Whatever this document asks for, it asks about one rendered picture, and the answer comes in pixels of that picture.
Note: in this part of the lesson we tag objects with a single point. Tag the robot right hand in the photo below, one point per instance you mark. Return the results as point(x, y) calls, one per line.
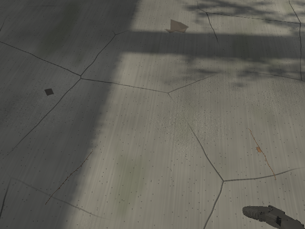
point(273, 216)

